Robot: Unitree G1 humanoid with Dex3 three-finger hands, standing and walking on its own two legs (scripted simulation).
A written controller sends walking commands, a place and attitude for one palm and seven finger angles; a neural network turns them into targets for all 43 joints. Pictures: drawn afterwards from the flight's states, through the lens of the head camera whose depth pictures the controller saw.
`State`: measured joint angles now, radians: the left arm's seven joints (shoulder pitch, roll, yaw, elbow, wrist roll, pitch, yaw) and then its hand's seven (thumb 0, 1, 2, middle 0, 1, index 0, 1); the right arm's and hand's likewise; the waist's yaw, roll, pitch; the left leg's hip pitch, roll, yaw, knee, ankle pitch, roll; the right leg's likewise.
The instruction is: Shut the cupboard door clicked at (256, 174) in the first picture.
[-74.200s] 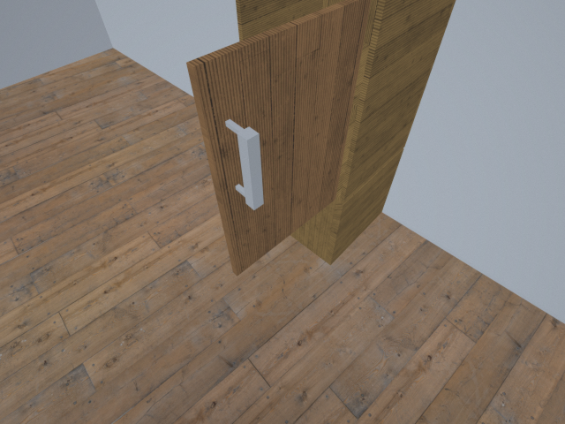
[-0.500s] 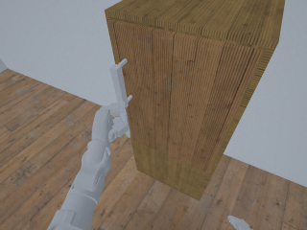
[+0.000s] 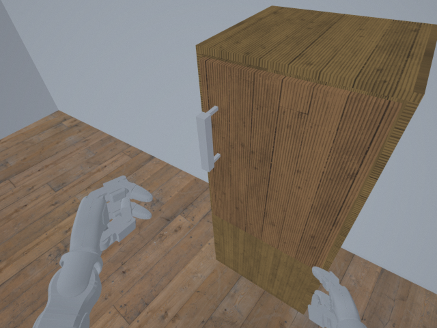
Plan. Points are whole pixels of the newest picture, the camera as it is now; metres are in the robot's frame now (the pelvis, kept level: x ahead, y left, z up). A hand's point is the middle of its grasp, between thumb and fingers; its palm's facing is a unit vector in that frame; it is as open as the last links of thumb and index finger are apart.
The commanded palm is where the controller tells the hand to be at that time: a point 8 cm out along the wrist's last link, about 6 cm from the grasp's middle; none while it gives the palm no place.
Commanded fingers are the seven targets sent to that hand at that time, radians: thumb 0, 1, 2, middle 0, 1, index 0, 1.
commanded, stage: draw the hand back to the body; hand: left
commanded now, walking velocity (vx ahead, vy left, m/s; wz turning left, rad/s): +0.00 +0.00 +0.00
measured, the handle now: (211, 139) +0.56 +0.09 +0.05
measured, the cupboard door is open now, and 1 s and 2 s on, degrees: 0 0 0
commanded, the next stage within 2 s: step back with the hand held close in 0.72 s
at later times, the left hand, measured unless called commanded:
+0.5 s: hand (32, 240) +0.18 +0.29 +0.15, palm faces +0.46 -0.80 -0.39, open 7.0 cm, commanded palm +0.14 +0.32 +0.17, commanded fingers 0.00 0.90 0.90 -0.20 -0.30 -0.20 -0.30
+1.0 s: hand (34, 228) +0.20 +0.29 +0.16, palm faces +0.44 -0.80 -0.41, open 7.4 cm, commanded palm +0.14 +0.32 +0.17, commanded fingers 0.00 0.90 0.90 -0.20 -0.30 -0.20 -0.30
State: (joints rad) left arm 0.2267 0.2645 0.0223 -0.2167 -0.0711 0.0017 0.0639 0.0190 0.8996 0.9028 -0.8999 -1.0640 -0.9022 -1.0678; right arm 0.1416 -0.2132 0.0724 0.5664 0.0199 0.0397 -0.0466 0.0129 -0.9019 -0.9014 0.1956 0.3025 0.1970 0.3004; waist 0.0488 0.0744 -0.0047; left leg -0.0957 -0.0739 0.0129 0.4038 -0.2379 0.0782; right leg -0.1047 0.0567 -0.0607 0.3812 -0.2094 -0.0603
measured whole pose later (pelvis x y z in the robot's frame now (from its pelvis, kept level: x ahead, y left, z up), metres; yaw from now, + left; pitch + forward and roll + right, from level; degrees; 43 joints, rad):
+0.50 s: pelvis +0.00 +0.02 +0.00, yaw +0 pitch -4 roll -1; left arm 0.47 0.34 0.33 -0.38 -0.08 -0.07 0.11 0.02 0.90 0.90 -0.27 -0.37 -0.27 -0.38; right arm 0.21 -0.26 0.01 0.64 0.02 -0.05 -0.05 0.02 -0.90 -0.90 0.20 0.30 0.20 0.30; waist 0.07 0.08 0.00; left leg -0.10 -0.09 0.02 0.41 -0.24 0.10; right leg -0.10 0.04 -0.06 0.38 -0.21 -0.03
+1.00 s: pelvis +0.00 +0.03 -0.01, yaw -1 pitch -1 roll -2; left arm 0.47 0.37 0.38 -0.39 -0.08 -0.13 0.10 0.02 0.89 0.90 -0.21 -0.30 -0.21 -0.31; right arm 0.19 -0.24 0.01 0.59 0.02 -0.02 -0.05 0.01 -0.90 -0.90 0.20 0.30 0.20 0.30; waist 0.04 0.07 -0.03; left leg -0.20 -0.08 0.04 0.49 -0.27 0.10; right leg -0.20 0.04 -0.04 0.44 -0.23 -0.03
